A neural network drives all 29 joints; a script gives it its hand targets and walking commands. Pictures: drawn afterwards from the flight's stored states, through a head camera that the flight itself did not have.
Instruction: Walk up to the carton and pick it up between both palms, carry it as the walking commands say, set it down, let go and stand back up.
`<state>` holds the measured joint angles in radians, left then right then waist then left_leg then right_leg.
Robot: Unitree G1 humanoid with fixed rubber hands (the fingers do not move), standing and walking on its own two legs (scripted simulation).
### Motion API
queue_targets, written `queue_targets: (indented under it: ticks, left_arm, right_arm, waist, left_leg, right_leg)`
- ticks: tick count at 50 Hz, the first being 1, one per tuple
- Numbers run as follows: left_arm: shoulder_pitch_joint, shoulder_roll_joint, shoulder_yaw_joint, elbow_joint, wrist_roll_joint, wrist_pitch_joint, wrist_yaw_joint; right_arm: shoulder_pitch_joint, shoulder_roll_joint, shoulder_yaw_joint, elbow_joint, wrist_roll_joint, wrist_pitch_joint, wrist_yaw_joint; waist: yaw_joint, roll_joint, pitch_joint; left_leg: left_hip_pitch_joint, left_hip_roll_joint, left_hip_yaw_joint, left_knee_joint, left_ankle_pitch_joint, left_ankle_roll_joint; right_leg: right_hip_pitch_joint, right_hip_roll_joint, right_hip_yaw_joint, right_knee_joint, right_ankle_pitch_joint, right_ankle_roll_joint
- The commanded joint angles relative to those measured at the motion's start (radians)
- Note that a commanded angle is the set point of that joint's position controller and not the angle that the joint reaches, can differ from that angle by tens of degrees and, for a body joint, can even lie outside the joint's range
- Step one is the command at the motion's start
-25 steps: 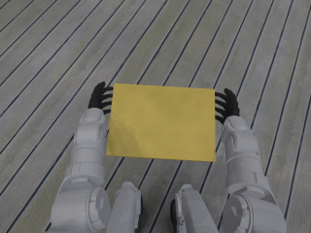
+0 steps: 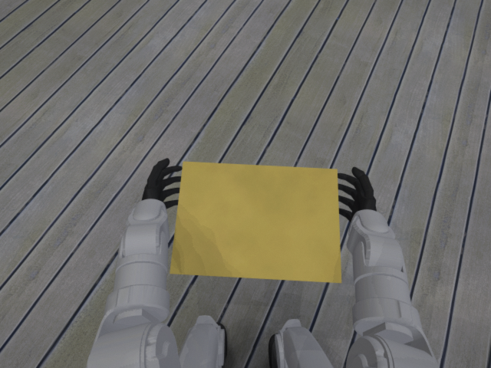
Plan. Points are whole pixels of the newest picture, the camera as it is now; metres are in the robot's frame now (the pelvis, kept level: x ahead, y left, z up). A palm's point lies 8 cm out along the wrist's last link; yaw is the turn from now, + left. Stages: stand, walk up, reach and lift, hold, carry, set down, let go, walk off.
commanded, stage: reach and lift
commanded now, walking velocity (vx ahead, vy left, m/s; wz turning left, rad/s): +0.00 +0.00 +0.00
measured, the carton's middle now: (255, 227) +0.39 -0.01 -0.13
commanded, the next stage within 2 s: none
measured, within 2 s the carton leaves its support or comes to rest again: neither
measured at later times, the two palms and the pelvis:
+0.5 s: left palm (140, 195) +0.39 +0.17 +0.03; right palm (386, 208) +0.36 -0.18 +0.04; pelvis +0.02 +0.00 +0.06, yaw +0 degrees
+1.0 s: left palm (123, 188) +0.37 +0.17 +0.10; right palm (417, 204) +0.34 -0.18 +0.10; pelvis +0.04 +0.00 +0.10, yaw +0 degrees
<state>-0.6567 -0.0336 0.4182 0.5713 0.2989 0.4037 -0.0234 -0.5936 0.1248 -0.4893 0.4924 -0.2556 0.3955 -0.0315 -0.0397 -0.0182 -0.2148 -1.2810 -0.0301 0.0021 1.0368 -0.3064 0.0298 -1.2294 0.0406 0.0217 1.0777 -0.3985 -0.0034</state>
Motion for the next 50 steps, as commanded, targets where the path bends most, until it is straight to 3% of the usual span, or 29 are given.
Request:
queue_targets:
  ticks: [1,18,33,50]
  left_arm:
    - [-0.517,-0.958,-0.537,0.019,-0.178,-0.027,-0.332]
    - [-0.386,-0.928,-0.553,-0.029,-0.168,-0.013,-0.361]
    - [-0.254,-0.937,-0.631,-0.099,-0.205,0.004,-0.343]
    - [-0.210,-0.952,-0.670,-0.154,-0.239,0.083,-0.320]
  right_arm:
    - [-0.590,0.903,0.585,0.034,0.174,-0.008,0.385]
    - [-0.455,0.903,0.608,-0.029,0.151,0.013,0.374]
    - [-0.316,0.896,0.664,-0.081,0.164,0.031,0.365]
    - [-0.272,0.882,0.678,-0.114,0.182,0.107,0.356]
  waist:
    - [0.007,0.049,-0.721]
    - [0.003,0.039,-0.552]
    - [0.002,0.043,-0.462]
    - [-0.001,0.035,-0.253]
  left_leg:
    - [0.658,-0.066,-0.066,-0.119,0.255,0.002]
    - [0.833,-0.057,-0.075,-0.314,0.282,0.013]
    - [1.048,-0.038,-0.099,-0.450,0.401,0.006]
    - [1.248,-0.025,-0.102,-0.606,0.348,-0.011]
  right_leg:
    - [0.267,0.075,0.015,-0.162,0.249,-0.002]
    - [0.528,0.045,0.046,-0.380,0.312,0.000]
    - [0.715,0.038,0.055,-0.520,0.412,-0.007]
    - [0.894,0.030,0.057,-0.685,0.342,-0.010]
